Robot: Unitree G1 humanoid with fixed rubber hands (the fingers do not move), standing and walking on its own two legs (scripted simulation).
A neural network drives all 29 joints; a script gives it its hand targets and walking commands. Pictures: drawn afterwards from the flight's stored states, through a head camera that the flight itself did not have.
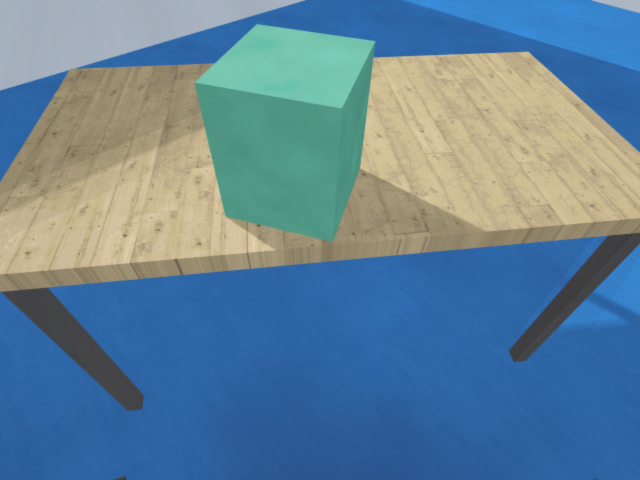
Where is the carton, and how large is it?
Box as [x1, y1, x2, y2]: [194, 24, 375, 241]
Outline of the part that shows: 256,24 194,82 225,216 332,241 359,169 375,41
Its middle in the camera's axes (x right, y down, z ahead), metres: -0.04 -0.18 +0.65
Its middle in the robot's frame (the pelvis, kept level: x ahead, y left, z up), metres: +0.63 +0.08 +0.09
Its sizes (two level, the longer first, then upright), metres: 0.210 0.200 0.250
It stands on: a table, 0.72 m high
